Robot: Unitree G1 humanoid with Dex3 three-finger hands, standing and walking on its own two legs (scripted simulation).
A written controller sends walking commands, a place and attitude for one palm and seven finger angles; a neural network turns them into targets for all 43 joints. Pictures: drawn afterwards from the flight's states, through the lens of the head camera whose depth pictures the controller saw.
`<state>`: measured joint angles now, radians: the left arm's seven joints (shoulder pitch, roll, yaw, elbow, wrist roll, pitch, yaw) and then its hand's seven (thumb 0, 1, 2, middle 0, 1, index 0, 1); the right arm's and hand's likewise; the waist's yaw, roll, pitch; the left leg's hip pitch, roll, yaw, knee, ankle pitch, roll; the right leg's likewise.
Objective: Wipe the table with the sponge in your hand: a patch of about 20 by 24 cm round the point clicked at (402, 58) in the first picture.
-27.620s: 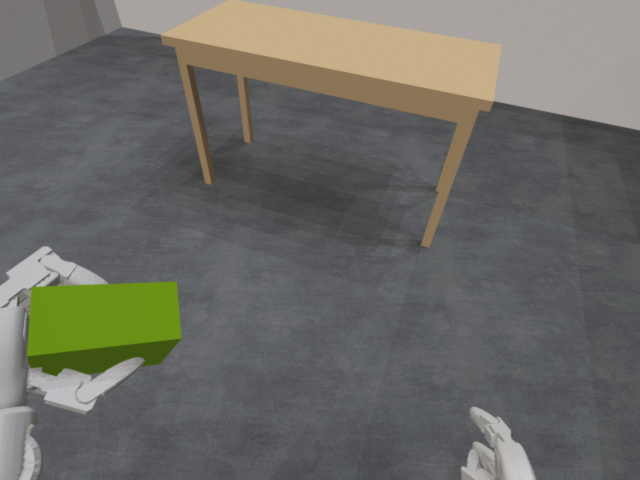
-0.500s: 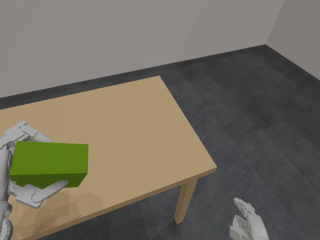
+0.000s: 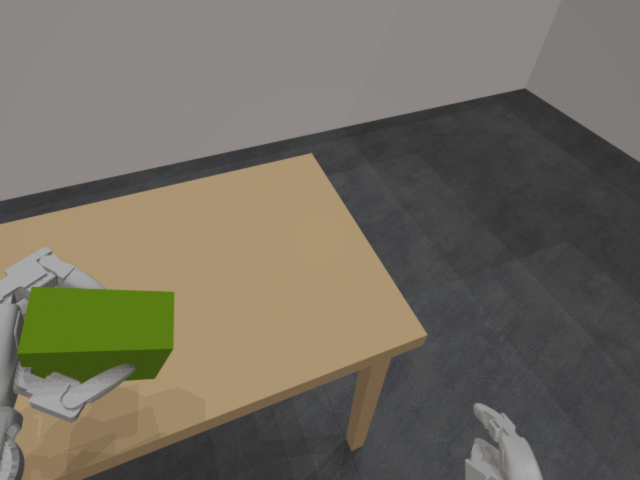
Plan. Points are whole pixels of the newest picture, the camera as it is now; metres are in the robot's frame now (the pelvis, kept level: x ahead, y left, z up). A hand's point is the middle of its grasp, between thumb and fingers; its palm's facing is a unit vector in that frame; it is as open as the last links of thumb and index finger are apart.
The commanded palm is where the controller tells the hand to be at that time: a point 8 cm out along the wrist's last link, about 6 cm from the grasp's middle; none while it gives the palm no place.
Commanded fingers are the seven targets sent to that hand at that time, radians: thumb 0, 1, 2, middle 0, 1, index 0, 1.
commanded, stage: come to a stop and stand still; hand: left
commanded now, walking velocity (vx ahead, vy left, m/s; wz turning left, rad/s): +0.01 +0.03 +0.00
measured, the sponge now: (122, 338) +0.22 +0.21 +0.13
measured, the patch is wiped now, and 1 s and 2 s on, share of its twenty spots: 0.00 0.00 0.00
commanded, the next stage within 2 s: look again from close up in 1.12 s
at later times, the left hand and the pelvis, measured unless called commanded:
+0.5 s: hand out of the picture +0.22 +0.32 +0.16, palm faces +0.36 -0.83 -0.42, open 9.9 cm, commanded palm +0.16 +0.33 +0.18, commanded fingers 0.00 0.10 1.30 -1.20 -1.60 -1.20 -1.60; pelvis -0.01 +0.06 +0.00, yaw -2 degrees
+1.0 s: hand out of the picture +0.19 +0.36 +0.16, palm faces +0.36 -0.85 -0.39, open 9.9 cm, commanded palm +0.13 +0.39 +0.18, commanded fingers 0.00 0.10 1.30 -1.20 -1.60 -1.20 -1.60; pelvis -0.03 +0.12 +0.00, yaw -1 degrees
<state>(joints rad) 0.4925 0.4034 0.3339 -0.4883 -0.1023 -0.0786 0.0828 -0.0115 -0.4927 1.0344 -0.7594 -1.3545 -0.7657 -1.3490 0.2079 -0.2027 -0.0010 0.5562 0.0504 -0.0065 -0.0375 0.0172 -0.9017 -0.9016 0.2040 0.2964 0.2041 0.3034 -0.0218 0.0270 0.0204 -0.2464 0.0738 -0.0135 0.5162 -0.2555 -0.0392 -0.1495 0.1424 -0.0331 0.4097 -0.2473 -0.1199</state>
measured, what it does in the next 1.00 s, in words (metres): shifts its weight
